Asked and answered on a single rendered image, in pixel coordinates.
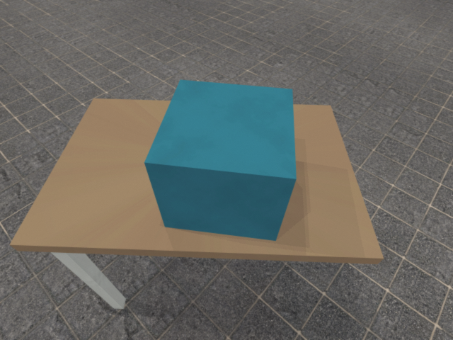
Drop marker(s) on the table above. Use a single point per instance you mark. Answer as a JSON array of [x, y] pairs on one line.
[[98, 199]]

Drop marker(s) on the carton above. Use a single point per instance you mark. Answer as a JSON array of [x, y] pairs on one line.
[[223, 160]]

